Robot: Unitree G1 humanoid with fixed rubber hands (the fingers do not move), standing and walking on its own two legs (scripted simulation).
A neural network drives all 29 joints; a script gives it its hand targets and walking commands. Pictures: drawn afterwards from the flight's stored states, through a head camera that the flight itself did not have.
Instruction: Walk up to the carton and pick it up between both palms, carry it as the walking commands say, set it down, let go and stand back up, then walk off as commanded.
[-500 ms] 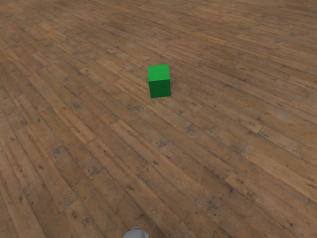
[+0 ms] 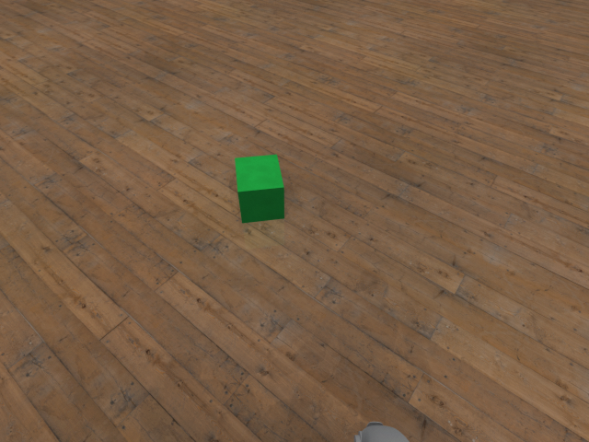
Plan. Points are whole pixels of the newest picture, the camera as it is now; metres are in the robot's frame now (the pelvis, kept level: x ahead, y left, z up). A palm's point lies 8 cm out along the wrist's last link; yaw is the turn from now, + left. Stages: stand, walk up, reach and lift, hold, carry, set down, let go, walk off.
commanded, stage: walk up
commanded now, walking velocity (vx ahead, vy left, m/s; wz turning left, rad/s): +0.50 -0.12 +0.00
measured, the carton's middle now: (259, 188) +1.33 +0.07 -0.68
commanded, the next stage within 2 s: none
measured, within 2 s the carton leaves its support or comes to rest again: neither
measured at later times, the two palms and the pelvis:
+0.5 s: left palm (183, 415) +0.22 +0.18 -0.12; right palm (466, 339) +0.31 -0.31 -0.15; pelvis +0.26 -0.07 +0.00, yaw +2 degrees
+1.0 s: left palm (158, 261) +0.54 +0.28 -0.15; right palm (398, 252) +0.50 -0.23 -0.12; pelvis +0.50 +0.03 +0.00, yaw +1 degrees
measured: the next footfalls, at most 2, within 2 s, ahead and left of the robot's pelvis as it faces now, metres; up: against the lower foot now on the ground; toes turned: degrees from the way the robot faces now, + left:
right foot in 0.26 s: +0.29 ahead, -0.17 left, +0.00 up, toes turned -8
left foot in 0.78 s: +0.55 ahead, +0.13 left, +0.00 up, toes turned +11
